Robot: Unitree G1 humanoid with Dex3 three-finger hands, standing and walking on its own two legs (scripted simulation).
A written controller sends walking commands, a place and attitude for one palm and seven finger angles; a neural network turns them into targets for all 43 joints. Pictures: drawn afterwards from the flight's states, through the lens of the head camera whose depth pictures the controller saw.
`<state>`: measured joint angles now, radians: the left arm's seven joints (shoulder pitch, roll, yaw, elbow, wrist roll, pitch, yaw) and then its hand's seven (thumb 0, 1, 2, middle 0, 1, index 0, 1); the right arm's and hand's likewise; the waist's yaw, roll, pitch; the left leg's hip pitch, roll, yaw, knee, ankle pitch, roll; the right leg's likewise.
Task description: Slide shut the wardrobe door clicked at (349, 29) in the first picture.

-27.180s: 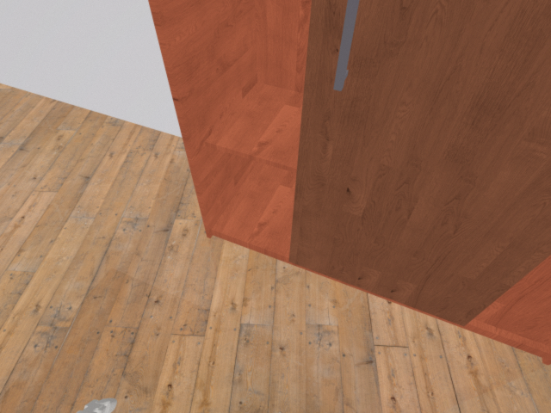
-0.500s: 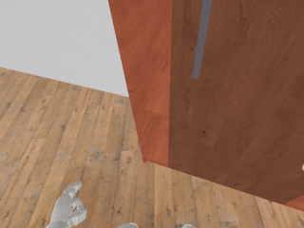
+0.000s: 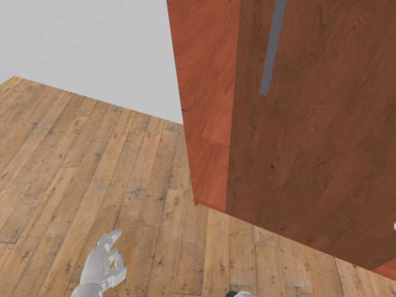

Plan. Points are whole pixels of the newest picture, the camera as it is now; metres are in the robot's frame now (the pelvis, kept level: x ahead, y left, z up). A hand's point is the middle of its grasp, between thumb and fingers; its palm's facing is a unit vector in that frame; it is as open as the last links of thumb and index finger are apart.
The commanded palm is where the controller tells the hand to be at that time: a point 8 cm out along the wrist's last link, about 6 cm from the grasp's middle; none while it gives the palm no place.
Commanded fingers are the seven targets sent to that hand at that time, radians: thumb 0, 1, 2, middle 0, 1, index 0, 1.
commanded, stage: step back with the hand held close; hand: right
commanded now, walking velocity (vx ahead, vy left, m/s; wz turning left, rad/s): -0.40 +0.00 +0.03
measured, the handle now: (278, 21) +0.56 -0.14 +0.27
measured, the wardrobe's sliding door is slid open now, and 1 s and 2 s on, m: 0.16 0.16 0.16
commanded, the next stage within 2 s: stop stepping back and stand still in 0.26 s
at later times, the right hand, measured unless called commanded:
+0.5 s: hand out of the picture +0.15 -0.25 +0.17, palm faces +0.32 +0.85 -0.43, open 7.4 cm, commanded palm +0.10 -0.30 +0.19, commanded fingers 0.00 -0.90 -0.90 0.20 0.30 0.20 0.30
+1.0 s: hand out of the picture +0.14 -0.27 +0.15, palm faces +0.39 +0.85 -0.35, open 7.4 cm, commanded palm +0.09 -0.31 +0.19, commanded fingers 0.00 -0.90 -0.90 0.20 0.30 0.20 0.30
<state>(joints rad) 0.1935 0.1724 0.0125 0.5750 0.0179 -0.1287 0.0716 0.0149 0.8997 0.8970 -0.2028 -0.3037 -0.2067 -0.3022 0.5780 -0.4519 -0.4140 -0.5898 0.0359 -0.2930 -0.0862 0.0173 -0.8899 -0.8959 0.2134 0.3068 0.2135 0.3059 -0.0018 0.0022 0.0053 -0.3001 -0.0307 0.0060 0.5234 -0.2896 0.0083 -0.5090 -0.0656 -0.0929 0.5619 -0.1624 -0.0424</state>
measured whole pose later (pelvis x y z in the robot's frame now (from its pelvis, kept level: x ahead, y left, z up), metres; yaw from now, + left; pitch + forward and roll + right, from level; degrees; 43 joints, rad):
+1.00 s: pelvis -0.05 -0.03 +0.01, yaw +1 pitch +0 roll +2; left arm 0.22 0.18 -0.02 0.64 -0.01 -0.16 0.07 0.02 0.90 0.90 -0.20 -0.30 -0.21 -0.30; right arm 0.53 -0.34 -0.31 -0.45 0.01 -0.17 -0.13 0.02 -0.89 -0.90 0.21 0.31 0.21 0.31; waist -0.02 0.01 -0.07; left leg -0.22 -0.01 -0.01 0.45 -0.24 -0.03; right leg -0.31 0.02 0.01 0.54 -0.23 -0.05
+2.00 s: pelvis -0.04 -0.04 +0.01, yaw +0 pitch -1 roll +1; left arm 0.30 0.19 -0.01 1.05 0.02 0.02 0.02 0.01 0.91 0.90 -0.20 -0.30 -0.20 -0.30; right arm 0.38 -0.16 0.01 1.08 -0.02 0.04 -0.01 0.02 -0.96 -0.89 0.20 0.30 0.20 0.30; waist -0.01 0.05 0.06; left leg -0.17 0.04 -0.01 0.45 -0.25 -0.04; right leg -0.24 0.06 0.00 0.47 -0.21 -0.06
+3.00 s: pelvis -0.05 -0.03 +0.01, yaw +0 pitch -2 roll +0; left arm 0.29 0.11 0.01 1.13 0.02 0.00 0.04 0.01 0.92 0.90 -0.20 -0.30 -0.20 -0.30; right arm 0.32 -0.11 -0.01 1.13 -0.02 0.00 -0.03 0.01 -0.91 -0.90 0.20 0.30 0.20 0.30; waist 0.00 0.02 0.04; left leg -0.17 0.03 -0.01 0.45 -0.25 -0.03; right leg -0.23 0.05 0.00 0.45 -0.19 -0.05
